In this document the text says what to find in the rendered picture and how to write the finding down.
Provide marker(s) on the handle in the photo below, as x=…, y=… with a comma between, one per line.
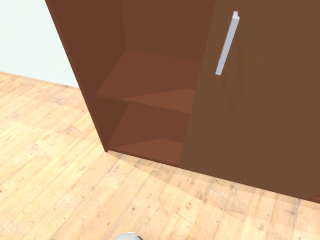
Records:
x=229, y=37

